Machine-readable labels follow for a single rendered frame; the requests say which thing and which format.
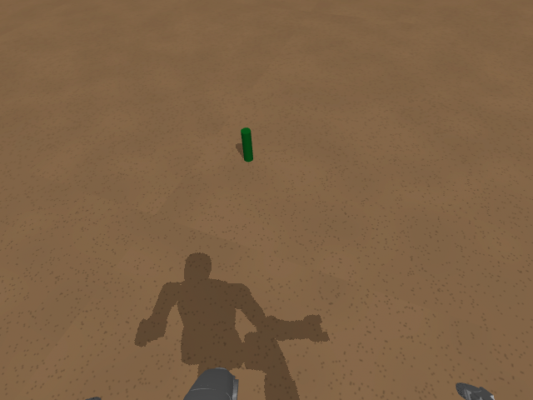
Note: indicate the can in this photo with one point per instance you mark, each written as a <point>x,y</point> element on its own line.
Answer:
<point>247,144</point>

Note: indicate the right robot hand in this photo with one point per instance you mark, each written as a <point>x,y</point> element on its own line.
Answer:
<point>469,392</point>

